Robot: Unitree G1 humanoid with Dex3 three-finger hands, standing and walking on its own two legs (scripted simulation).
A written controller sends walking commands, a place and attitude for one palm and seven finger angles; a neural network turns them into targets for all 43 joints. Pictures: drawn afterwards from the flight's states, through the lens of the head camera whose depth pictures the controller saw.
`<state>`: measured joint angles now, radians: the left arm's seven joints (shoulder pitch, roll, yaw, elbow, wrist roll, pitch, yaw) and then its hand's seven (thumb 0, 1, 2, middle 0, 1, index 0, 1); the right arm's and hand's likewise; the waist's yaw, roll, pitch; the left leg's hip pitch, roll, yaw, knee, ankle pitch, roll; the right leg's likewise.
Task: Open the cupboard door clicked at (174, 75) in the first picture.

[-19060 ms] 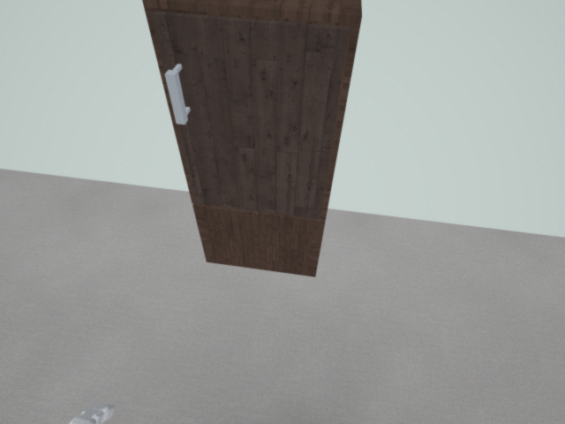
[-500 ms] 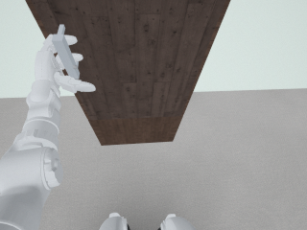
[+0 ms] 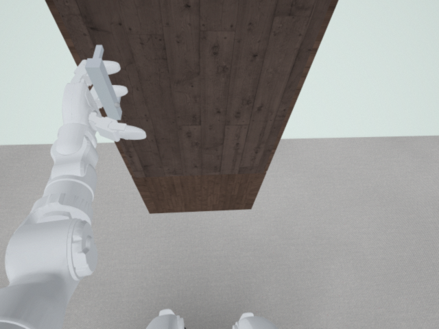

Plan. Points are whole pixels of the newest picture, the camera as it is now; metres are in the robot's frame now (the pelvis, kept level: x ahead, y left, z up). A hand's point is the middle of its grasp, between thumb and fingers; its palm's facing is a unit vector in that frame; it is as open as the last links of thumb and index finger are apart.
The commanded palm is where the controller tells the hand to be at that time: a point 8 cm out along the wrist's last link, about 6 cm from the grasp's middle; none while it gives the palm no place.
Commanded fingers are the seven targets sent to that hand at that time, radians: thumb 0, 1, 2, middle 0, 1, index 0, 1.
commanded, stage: close the thumb around the handle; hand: left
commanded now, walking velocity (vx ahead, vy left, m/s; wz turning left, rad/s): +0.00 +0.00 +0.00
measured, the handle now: (107, 84) +0.55 +0.17 +0.09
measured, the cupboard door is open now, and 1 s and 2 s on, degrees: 0 0 22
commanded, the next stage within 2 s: pull the door open along its arc in 0.80 s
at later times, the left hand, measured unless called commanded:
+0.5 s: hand (117, 105) +0.50 +0.15 +0.09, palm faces +0.01 -1.00 +0.01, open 9.5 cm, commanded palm +0.48 +0.20 +0.09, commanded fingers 0.00 0.68 0.80 -0.38 -1.33 -0.38 -1.33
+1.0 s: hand (117, 105) +0.50 +0.15 +0.09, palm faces +0.01 -1.00 +0.00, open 5.7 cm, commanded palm +0.46 +0.20 +0.09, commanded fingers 0.00 0.90 0.90 -0.40 -1.35 -0.40 -1.35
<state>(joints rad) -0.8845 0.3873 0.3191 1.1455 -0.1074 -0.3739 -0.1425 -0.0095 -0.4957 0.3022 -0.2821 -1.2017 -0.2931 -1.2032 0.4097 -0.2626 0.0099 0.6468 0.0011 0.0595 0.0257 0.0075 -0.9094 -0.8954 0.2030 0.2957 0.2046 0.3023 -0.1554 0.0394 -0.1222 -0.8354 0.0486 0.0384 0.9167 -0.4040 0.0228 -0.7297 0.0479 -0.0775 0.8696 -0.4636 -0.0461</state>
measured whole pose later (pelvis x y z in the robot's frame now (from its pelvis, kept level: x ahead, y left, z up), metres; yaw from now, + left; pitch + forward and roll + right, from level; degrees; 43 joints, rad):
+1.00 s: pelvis +0.00 +0.01 +0.00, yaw +0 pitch +19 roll -2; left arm -0.89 0.39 0.33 1.16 -0.09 -0.37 -0.12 0.01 0.74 0.81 -0.35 -1.35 -0.36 -1.35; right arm 0.42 -0.26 0.01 0.66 0.00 0.06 0.02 0.01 -0.91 -0.90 0.20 0.30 0.21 0.30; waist -0.17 0.05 -0.12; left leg -0.85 0.05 0.04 0.93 -0.41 0.03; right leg -0.74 0.05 -0.07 0.88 -0.46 -0.04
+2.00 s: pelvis -0.02 -0.03 +0.01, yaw +2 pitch +9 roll +1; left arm -0.35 -0.01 0.07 0.56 -0.02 -0.26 0.50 0.01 0.73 0.80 -0.34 -1.35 -0.34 -1.34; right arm 0.30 -0.22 -0.02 0.68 -0.05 0.04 0.01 0.01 -0.91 -0.90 0.20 0.30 0.20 0.30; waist -0.05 0.04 -0.12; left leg -0.62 0.03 0.01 0.80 -0.33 -0.02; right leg -0.54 0.04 -0.10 0.81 -0.44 -0.08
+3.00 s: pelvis +0.00 -0.03 +0.01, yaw +4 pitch +6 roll +1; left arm 0.20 -0.08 -0.25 -0.05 0.05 -0.09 0.52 0.01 -0.17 0.44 -0.29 -1.20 -0.30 -1.23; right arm 0.23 -0.21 0.01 0.55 -0.04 0.07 0.02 0.02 -0.91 -0.90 0.20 0.30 0.20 0.30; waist -0.01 0.05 -0.10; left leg -0.53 0.01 -0.01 0.81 -0.38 -0.02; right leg -0.44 0.03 -0.12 0.82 -0.49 -0.08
